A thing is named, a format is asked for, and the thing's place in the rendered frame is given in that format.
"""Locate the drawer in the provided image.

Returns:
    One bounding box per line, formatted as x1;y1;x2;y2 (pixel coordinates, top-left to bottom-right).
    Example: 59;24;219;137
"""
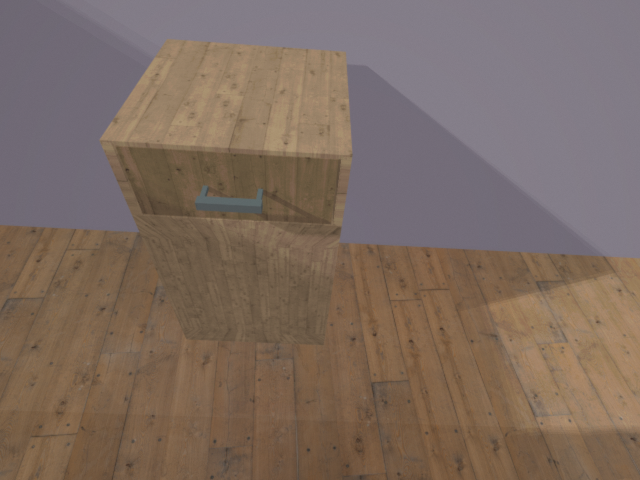
115;146;339;224

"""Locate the cabinet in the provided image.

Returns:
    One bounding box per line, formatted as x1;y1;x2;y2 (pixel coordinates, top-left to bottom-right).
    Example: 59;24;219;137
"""
99;39;353;345

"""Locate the handle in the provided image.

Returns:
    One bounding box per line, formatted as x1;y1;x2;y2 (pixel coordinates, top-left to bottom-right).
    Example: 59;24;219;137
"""
195;185;263;214

